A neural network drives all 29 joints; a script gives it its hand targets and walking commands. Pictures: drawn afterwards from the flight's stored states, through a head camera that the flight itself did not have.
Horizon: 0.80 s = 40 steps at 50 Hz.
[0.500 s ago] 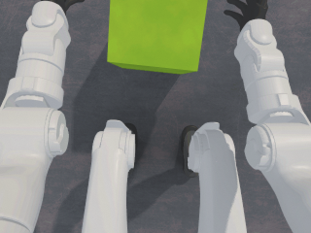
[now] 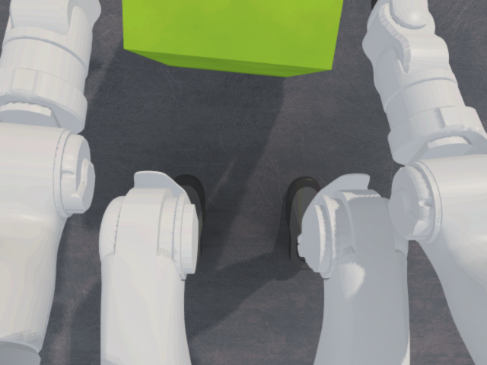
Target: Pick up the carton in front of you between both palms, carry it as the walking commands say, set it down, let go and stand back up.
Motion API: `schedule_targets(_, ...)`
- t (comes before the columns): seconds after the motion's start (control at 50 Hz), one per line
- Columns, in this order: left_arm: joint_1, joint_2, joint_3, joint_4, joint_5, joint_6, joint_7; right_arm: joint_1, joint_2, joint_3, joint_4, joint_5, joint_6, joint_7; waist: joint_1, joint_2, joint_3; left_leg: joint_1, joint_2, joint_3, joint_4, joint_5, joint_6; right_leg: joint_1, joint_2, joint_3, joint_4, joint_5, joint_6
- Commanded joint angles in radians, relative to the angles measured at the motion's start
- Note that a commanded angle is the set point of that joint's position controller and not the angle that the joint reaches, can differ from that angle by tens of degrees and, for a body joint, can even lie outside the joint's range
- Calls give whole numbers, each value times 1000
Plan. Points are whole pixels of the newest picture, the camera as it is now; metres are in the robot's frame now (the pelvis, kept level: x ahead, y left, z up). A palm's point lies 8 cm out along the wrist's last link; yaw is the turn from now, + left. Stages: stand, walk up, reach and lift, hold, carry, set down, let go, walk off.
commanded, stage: reach and lift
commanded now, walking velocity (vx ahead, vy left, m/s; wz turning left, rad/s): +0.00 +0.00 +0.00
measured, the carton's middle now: out of the picture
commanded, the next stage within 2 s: none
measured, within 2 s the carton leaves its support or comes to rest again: leaves its support in 0.60 s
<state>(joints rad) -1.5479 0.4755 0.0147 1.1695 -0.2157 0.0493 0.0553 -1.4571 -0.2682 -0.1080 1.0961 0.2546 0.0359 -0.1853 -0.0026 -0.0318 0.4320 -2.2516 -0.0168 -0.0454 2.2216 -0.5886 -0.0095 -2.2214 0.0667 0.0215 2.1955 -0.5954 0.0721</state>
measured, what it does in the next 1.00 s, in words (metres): rises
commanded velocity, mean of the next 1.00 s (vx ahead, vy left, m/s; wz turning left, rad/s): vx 0.00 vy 0.00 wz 0.00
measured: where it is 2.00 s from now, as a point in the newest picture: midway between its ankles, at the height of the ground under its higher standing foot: (246, 237)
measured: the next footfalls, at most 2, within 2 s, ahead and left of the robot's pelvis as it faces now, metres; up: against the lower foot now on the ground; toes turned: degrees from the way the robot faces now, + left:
none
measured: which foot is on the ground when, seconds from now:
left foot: down 0.00-1.00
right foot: down 0.00-1.00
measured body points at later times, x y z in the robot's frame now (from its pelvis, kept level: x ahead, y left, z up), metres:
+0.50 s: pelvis -0.01 +0.00 +0.00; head +0.36 +0.03 +0.23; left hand +0.57 +0.19 -0.17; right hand +0.56 -0.11 -0.18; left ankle +0.11 +0.12 -0.33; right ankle +0.11 -0.13 -0.33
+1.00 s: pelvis -0.01 -0.01 +0.05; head +0.28 +0.03 +0.40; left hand +0.53 +0.19 -0.02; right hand +0.52 -0.11 -0.03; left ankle +0.11 +0.12 -0.33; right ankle +0.11 -0.13 -0.33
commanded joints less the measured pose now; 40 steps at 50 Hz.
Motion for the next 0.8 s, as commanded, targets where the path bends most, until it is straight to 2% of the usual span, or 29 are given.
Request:
schedule_targets(0.0,-184,75,27,16,41,-5,-11,-164,-98,-75,-21,-52,-12,9,4,96,-1201,608,7,38,-167,381,-13,508,-2,-87,-142,366,-13)
schedule_targets(0.02,-205,39,16,19,21,-6,-19,-153,-63,-72,-37,-63,-17,17,-43,119,-1202,645,2,32,-167,378,-15,506,2,-105,-145,352,-8)
schedule_targets(0.04,-226,46,27,-28,47,-8,-12,-181,-81,-88,-12,-77,-14,19,-6,92,-1153,612,-5,30,-197,354,-16,467,5,-97,-145,321,-12)
schedule_targets(0.06,-234,54,33,-14,54,-9,-9,-220,-84,-82,-68,-61,-15,25,4,126,-1191,616,7,14,-191,351,-12,490,4,-98,-123,333,-15)
schedule_targets(0.08,-288,70,36,-110,62,-17,-5,-213,-65,-84,-83,-59,-14,28,1,111,-1237,644,0,24,-175,390,-13,462,10,-93,-139,340,-8)
schedule_targets(0.1,-277,44,11,-81,47,-15,-5,-233,-47,-45,-76,-58,-15,29,-7,85,-1226,635,-6,32,-191,391,-11,484,10,-114,-125,357,-5)
schedule_targets(0.12,-296,62,34,-94,53,-12,2,-258,-106,-83,-96,-56,-20,25,-9,126,-1242,625,0,43,-176,361,-20,497,13,-95,-145,332,-18)
schedule_targets(0.14,-255,35,17,-36,44,-8,3,-217,-95,-97,-17,-80,-14,26,-50,115,-1203,613,1,36,-195,321,-22,480,3,-106,-146,304,-14)
schedule_targets(0.16,-289,17,32,-94,51,-15,3,-242,-62,-55,-85,-59,-16,31,11,85,-1208,608,-10,33,-180,362,-3,446,13,-91,-148,307,-20)
schedule_targets(0.22,-346,6,3,-34,32,-2,-8,-324,-44,-44,-38,-52,-9,33,-22,65,-1138,575,-3,37,-206,232,-10,475,7,-110,-159,228,-16)
schedule_targets(0.24,-352,-33,-5,-34,43,0,-13,-337,29,-32,-61,-58,-3,41,4,33,-1118,551,-17,30,-217,231,-2,475,10,-113,-158,222,-16)
schedule_targets(0.26,-384,-120,-44,-43,18,9,-30,-350,105,-14,-32,-63,7,48,-33,38,-1111,555,-10,26,-221,222,-7,512,15,-110,-164,243,-18)
schedule_targets(0.28,-411,-133,-49,-51,28,8,-34,-407,95,13,-76,-39,3,56,21,86,-1124,580,-10,46,-206,233,-10,510,17,-96,-149,241,-20)
schedule_targets(0.3,-432,-184,-53,-58,41,10,-44,-430,174,21,-85,-66,7,64,0,62,-1152,598,-16,44,-199,268,-13,538,27,-92,-150,277,-18)
schedule_targets(0.34,-578,-620,-124,-75,19,30,-137,-558,555,93,-105,-83,32,141,-31,51,-1123,580,-40,36,-177,243,-2,534,49,-89,-143,257,-37)
schedule_targets(0.36,-630,-751,-137,-67,45,50,-185,-597,717,59,-102,-119,57,184,-23,97,-1091,553,-60,44,-190,212,-3,494,52,-98,-127,244,-40)
schedule_targets(0.38,-575,-892,-104,-96,64,65,-226,-598,787,44,-132,-133,73,222,-51,72,-1097,566,-61,45,-173,247,3,475,70,-111,-131,241,-49)
schedule_targets(0.42,-537,-991,-103,-116,77,90,-276,-569,892,11,-128,-172,105,275,-18,93,-1064,498,-78,77,-184,259,7,464,76,-119,-127,249,-55)
schedule_targets(0.44,-497,-1012,-81,-72,102,106,-289,-597,938,37,-122,-143,113,292,38,95,-1060,522,-74,86,-185,244,6,457,90,-112,-142,212,-53)
schedule_targets(0.46,-473,-1021,-81,-101,85,109,-302,-571,953,46,-186,-158,116,306,-13,50,-1081,470,-75,75,-183,250,12,487,82,-135,-121,240,-50)
schedule_targets(0.48,-469,-1066,-72,-133,87,117,-315,-573,976,50,-230,-171,127,316,18,50,-1115,476,-84,80,-172,309,15,477,76,-112,-130,281,-52)
schedule_targets(0.6,-509,-1144,-159,-373,29,120,-298,-563,1142,176,-374,-57,137,320,17,31,-1476,695,-78,75,-147,563,21,550,86,-130,-110,508,-38)
schedule_targets(0.62,-514,-1177,-190,-463,18,119,-289,-553,1152,218,-396,-24,138,310,50,76,-1625,733,-92,97,-161,602,5,633,94,-125,-100,558,-38)
schedule_targets(0.66,-498,-1237,-207,-500,19,148,-268,-526,1187,218,-414,-29,154,296,28,144,-1789,919,-95,102,-169,675,-9,586,99,-142,-127,532,-37)
schedule_targets(0.68,-500,-1251,-226,-551,13,154,-255,-534,1207,236,-430,-17,165,290,73,141,-1841,952,-99,101,-175,689,1,557,100,-138,-135,523,-40)
schedule_targets(0.7,-498,-1285,-244,-578,26,167,-251,-537,1204,239,-454,-17,174,292,33,149,-1880,962,-102,100,-204,661,-10,599,111,-151,-156,521,-39)
schedule_targets(0.72,-521,-1286,-283,-664,20,176,-245,-533,1246,245,-497,-22,189,290,58,159,-1962,1030,-103,111,-203,682,-7,589,110,-141,-160,518,-35)
schedule_targets(0.74,-510,-1268,-274,-651,37,189,-236,-483,1274,259,-467,-34,214,294,63,108,-1935,982,-102,114,-210,655,-2,586,110,-138,-179,505,-30)
schedule_targets(0.78,-431,-1332,-307,-647,40,227,-228,-519,1246,281,-552,-64,227,288,7,104,-1953,1016,-108,99,-254,600,-2,580,108,-166,-207,435,-28)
